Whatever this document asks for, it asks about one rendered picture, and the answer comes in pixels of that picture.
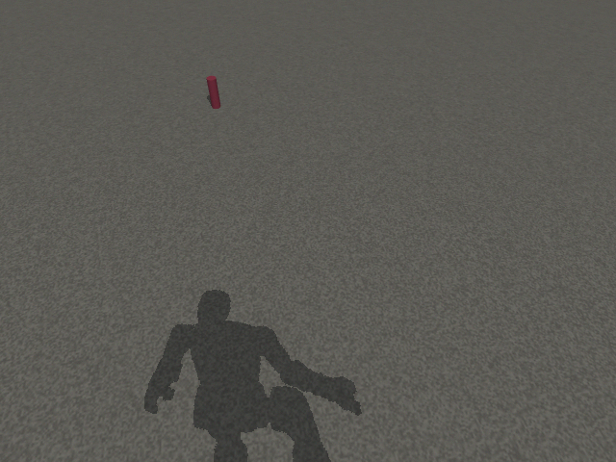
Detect can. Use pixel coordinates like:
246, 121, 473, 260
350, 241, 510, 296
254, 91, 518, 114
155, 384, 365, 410
206, 76, 220, 109

